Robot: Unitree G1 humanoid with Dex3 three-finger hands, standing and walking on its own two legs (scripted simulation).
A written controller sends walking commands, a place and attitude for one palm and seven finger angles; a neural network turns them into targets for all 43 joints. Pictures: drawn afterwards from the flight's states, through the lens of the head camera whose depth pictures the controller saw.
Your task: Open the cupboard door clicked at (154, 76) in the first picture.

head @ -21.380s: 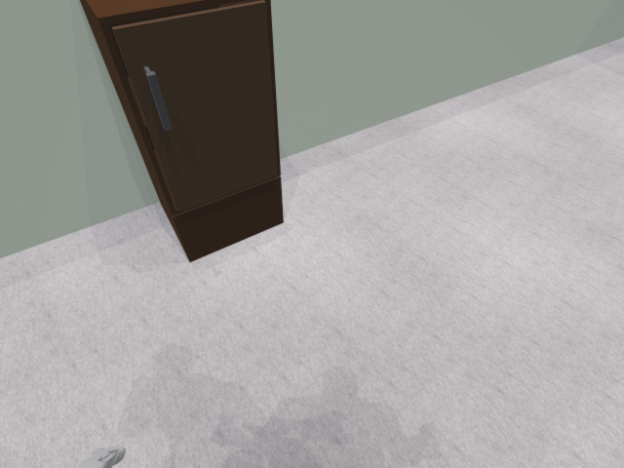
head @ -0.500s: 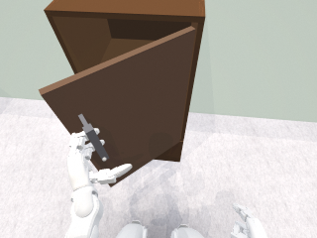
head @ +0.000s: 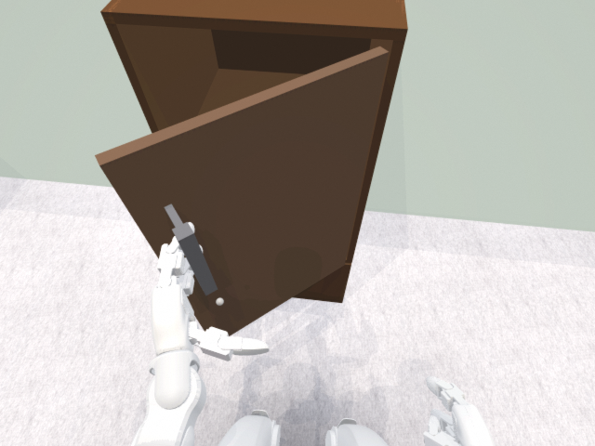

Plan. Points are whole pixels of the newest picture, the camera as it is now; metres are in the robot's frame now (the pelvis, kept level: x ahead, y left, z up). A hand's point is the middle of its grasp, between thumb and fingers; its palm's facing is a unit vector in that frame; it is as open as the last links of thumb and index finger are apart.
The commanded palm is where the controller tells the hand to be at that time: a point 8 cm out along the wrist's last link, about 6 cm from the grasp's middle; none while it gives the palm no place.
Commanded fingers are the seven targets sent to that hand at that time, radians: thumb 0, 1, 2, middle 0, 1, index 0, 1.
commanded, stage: slide the hand sideways off the handle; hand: left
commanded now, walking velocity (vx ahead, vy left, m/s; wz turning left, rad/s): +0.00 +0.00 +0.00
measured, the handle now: (191, 252) +0.36 +0.17 +0.04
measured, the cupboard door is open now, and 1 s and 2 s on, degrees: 41 43 43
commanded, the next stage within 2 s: draw the hand back to the body in 1.12 s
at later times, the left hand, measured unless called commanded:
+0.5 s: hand (188, 339) +0.25 +0.15 +0.03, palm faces -0.08 -1.00 -0.02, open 16.3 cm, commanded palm +0.23 +0.20 +0.04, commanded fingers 0.00 -0.50 0.30 -0.15 -0.30 -0.15 -0.30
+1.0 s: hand (140, 361) +0.22 +0.20 +0.03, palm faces -0.04 -1.00 -0.04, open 16.3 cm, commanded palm +0.19 +0.26 +0.04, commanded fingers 0.00 -0.50 0.30 -0.15 -0.30 -0.15 -0.30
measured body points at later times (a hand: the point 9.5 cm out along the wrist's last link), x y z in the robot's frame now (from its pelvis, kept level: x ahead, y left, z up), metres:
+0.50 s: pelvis +0.00 +0.04 -0.01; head +0.06 +0.05 +0.44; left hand +0.25 +0.21 +0.03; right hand +0.18 -0.19 -0.09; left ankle +0.03 +0.09 -0.65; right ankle +0.01 -0.05 -0.65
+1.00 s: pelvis +0.01 +0.04 -0.01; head +0.08 +0.05 +0.43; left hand +0.21 +0.25 +0.04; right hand +0.20 -0.19 -0.09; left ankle +0.03 +0.09 -0.65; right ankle +0.01 -0.05 -0.65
